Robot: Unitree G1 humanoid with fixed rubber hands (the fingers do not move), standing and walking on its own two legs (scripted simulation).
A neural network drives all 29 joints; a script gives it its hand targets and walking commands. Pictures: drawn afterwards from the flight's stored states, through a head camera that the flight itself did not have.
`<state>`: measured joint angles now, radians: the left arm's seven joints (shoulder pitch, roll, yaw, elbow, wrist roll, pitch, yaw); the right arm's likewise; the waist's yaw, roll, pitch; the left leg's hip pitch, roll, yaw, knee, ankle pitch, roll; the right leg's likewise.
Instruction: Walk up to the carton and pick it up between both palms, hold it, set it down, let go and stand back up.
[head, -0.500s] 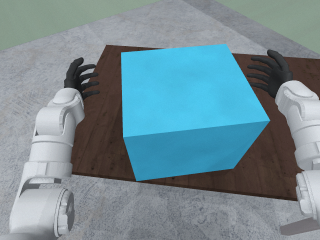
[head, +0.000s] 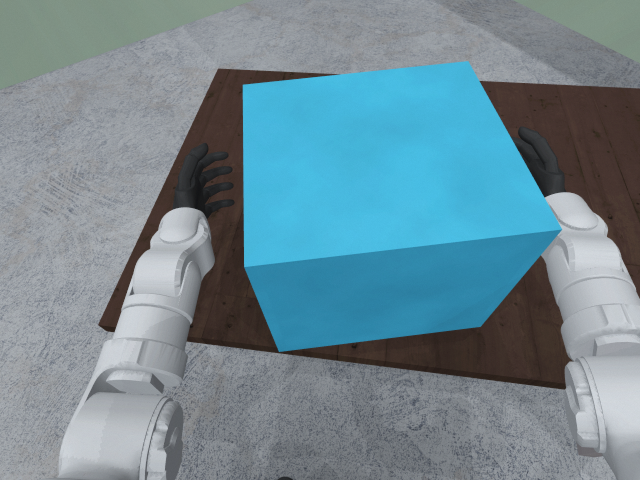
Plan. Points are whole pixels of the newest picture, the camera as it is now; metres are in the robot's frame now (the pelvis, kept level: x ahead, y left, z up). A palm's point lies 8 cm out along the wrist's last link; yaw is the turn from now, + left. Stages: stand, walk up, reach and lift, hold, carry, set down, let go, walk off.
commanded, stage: reach and lift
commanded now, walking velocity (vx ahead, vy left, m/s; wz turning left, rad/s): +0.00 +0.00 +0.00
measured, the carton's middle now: (369, 213) +0.44 +0.00 +0.06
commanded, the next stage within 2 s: none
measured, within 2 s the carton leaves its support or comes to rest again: neither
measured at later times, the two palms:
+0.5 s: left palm (218, 218) +0.41 +0.18 +0.07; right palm (531, 192) +0.47 -0.19 +0.09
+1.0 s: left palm (217, 215) +0.41 +0.18 +0.07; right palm (521, 197) +0.46 -0.18 +0.09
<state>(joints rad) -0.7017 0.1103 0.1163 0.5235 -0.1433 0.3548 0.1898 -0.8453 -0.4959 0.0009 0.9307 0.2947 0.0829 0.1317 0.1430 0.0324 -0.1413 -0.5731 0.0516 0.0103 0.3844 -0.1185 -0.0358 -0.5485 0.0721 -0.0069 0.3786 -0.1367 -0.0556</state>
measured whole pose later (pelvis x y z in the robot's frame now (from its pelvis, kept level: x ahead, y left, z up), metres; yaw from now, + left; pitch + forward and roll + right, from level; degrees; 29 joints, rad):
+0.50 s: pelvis +0.01 -0.01 +0.00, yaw +0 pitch +17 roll +0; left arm -0.69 0.05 0.14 0.68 -0.06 0.14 0.20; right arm -0.87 -0.40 0.03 1.05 0.31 -0.04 0.09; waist 0.10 -0.01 -0.16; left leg -0.55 0.06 0.00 0.38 -0.13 -0.05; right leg -0.53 0.08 -0.01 0.38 -0.15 -0.06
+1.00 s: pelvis +0.01 -0.01 +0.00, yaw +0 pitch +16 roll +0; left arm -0.72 0.03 0.22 0.78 -0.01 0.08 0.21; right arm -0.87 -0.33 -0.01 1.06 0.23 -0.04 0.07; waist 0.10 0.00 -0.16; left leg -0.52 0.06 0.01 0.35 -0.12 -0.05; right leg -0.51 0.08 0.00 0.36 -0.14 -0.07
